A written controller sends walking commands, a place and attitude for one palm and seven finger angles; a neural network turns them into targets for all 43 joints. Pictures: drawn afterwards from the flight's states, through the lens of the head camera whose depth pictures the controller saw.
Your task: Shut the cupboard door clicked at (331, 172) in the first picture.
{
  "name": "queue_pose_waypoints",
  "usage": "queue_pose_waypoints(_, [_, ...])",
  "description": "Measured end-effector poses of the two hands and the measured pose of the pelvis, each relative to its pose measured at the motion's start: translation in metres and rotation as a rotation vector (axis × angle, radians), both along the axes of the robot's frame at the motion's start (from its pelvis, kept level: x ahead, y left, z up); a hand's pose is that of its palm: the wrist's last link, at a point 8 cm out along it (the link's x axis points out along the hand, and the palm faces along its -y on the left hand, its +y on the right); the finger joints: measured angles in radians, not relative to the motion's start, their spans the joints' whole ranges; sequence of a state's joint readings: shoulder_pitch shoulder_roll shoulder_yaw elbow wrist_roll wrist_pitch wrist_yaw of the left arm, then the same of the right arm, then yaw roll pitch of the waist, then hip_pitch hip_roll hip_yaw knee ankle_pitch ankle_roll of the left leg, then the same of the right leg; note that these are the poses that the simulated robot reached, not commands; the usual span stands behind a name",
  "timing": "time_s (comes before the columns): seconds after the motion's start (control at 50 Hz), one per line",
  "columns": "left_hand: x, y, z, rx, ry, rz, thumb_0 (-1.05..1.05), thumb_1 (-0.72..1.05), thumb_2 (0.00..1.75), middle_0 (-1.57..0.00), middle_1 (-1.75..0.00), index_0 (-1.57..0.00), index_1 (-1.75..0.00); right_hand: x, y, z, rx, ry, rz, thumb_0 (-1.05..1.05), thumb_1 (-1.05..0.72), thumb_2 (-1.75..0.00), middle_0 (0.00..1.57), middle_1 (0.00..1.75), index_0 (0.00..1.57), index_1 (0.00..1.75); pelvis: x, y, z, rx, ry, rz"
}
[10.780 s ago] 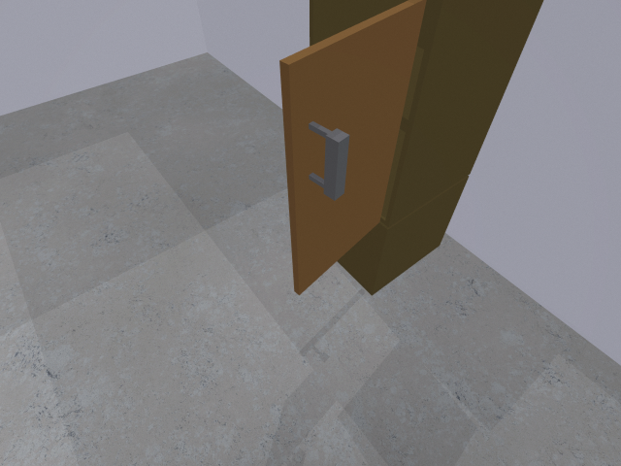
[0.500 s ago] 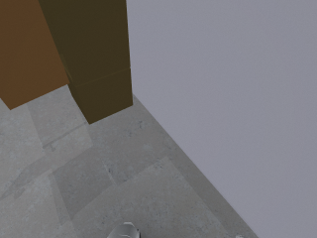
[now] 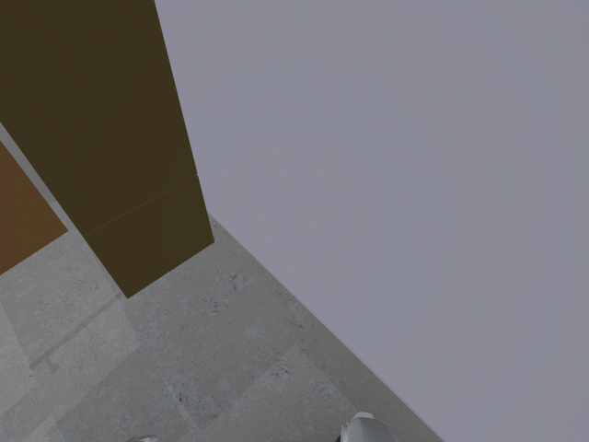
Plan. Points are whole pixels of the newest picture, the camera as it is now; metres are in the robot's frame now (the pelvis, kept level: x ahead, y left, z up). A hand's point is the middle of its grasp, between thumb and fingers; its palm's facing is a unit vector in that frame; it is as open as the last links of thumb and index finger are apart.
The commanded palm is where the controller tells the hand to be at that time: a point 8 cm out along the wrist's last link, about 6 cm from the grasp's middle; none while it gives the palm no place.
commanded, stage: turn to face it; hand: left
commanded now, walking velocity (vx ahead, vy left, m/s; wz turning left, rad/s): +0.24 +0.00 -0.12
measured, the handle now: out of the picture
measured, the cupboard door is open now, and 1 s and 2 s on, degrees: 99 99 99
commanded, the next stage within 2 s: take the last steps up to it in 1.56 s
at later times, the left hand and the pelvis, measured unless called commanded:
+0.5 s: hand (196, 406) +0.21 +0.17 -0.18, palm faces +0.22 -0.96 -0.17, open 7.1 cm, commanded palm none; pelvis +0.14 -0.03 -0.01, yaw +11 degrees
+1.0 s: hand (167, 428) +0.17 +0.20 -0.17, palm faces +0.43 -0.87 -0.26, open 7.4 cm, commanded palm none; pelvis +0.18 -0.03 -0.01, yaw +26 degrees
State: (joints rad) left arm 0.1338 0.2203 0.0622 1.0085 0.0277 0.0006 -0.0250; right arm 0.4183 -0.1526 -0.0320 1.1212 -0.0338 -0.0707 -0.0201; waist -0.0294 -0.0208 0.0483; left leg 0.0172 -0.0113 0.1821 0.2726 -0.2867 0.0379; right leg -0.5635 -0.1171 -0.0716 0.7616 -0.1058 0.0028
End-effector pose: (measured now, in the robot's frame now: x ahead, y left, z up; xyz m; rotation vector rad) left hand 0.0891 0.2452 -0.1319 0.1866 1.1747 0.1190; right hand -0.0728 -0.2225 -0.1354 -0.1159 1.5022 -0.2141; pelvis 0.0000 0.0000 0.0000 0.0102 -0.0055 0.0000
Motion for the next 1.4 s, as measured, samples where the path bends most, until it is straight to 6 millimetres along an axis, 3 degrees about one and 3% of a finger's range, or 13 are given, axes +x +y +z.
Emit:
queue_pose_waypoints(0.12, [0.102, -0.044, -0.010, 0.005, -0.073, -0.096, 0.01, 0.92, 0.90, -0.20, -0.30, -0.19, -0.30, 0.001, -0.003, -0.014, 0.070, 0.168, -0.084, 0.00, -0.91, -0.90, 0.20, 0.30, 0.20, 0.30, 0.062, -0.030, -0.018, 0.009, 0.009, -0.014])
queue_pose_waypoints(0.18, [0.123, -0.066, -0.009, -0.015, -0.102, -0.085, 0.01, 0.92, 0.90, -0.20, -0.30, -0.19, -0.30, 0.029, -0.012, -0.016, 0.080, 0.188, -0.084, 0.00, -0.91, -0.90, 0.20, 0.30, 0.20, 0.30, 0.081, -0.040, -0.017, 0.001, -0.004, 0.016])
queue_pose_waypoints(0.26, [0.119, -0.085, -0.007, -0.052, -0.068, -0.019, 0.00, 0.92, 0.90, -0.20, -0.30, -0.20, -0.30, 0.097, -0.030, -0.015, 0.064, 0.110, -0.023, 0.01, -0.91, -0.90, 0.20, 0.30, 0.20, 0.30, 0.101, -0.047, -0.007, -0.001, -0.003, 0.056])
queue_pose_waypoints(0.4, [0.121, -0.059, -0.002, -0.026, -0.103, 0.133, -0.05, 0.96, 0.90, -0.21, -0.30, -0.20, -0.30, 0.241, -0.046, -0.008, 0.014, -0.125, 0.151, 0.00, -0.91, -0.90, 0.20, 0.30, 0.20, 0.30, 0.127, -0.044, -0.002, -0.007, 0.003, 0.140])
queue_pose_waypoints(0.52, [0.089, -0.025, -0.024, -0.033, -0.027, 0.238, -0.03, 0.94, 0.90, -0.21, -0.30, -0.20, -0.30, 0.350, -0.027, 0.005, -0.036, -0.313, 0.302, 0.00, -0.91, -0.90, 0.20, 0.30, 0.20, 0.30, 0.147, -0.022, -0.013, -0.022, -0.014, 0.202])
queue_pose_waypoints(0.6, [0.062, 0.000, -0.044, -0.031, 0.061, 0.307, -0.01, 0.93, 0.90, -0.20, -0.30, -0.20, -0.30, 0.397, -0.007, 0.009, -0.066, -0.414, 0.387, 0.00, -0.91, -0.90, 0.20, 0.30, 0.20, 0.30, 0.155, -0.005, -0.026, -0.028, -0.010, 0.243])
queue_pose_waypoints(0.8, [0.037, 0.025, -0.016, 0.017, 0.100, 0.410, 0.01, 0.92, 0.90, -0.20, -0.30, -0.19, -0.30, 0.411, 0.019, 0.017, -0.039, -0.330, 0.494, 0.00, -0.90, -0.90, 0.20, 0.30, 0.20, 0.30, 0.163, 0.002, -0.005, -0.053, 0.025, 0.333])
queue_pose_waypoints(0.92, [0.041, 0.014, -0.008, 0.034, 0.099, 0.451, 0.01, 0.91, 0.90, -0.20, -0.30, -0.19, -0.30, 0.403, 0.014, 0.006, 0.000, -0.245, 0.511, 0.00, -0.90, -0.90, 0.20, 0.30, 0.21, 0.30, 0.174, -0.009, -0.003, -0.056, 0.035, 0.399])
queue_pose_waypoints(1.04, [0.063, -0.012, -0.002, 0.055, 0.034, 0.489, 0.01, 0.91, 0.90, -0.20, -0.30, -0.20, -0.30, 0.404, -0.012, -0.013, 0.025, -0.168, 0.530, 0.00, -0.90, -0.90, 0.21, 0.30, 0.21, 0.30, 0.184, -0.035, -0.008, -0.037, 0.037, 0.478])
queue_pose_waypoints(1.12, [0.066, -0.036, 0.003, 0.078, -0.003, 0.525, 0.01, 0.91, 0.90, -0.20, -0.30, -0.20, -0.30, 0.421, -0.028, -0.025, 0.039, -0.145, 0.558, 0.01, -0.90, -0.90, 0.20, 0.30, 0.20, 0.30, 0.192, -0.051, -0.013, -0.018, 0.029, 0.535])
queue_pose_waypoints(1.24, [0.053, -0.066, 0.010, 0.046, 0.011, 0.610, 0.01, 0.91, 0.90, -0.21, -0.30, -0.20, -0.30, 0.459, -0.027, -0.013, 0.038, -0.158, 0.644, 0.01, -0.91, -0.90, 0.20, 0.30, 0.20, 0.30, 0.203, -0.058, -0.002, 0.014, 0.025, 0.629])
queue_pose_waypoints(1.32, [0.032, -0.073, 0.007, 0.041, 0.019, 0.689, 0.00, 0.93, 0.90, -0.21, -0.30, -0.20, -0.30, 0.487, -0.009, -0.007, 0.030, -0.179, 0.731, 0.01, -0.91, -0.90, 0.20, 0.30, 0.20, 0.30, 0.207, -0.057, -0.001, 0.024, 0.026, 0.685])
queue_pose_waypoints(1.4, [-0.003, -0.079, -0.002, 0.020, 0.063, 0.760, 0.00, 0.92, 0.90, -0.21, -0.30, -0.20, -0.30, 0.516, 0.029, -0.003, 0.035, -0.234, 0.828, 0.01, -0.91, -0.90, 0.20, 0.30, 0.20, 0.30, 0.206, -0.048, -0.005, 0.020, 0.021, 0.729])
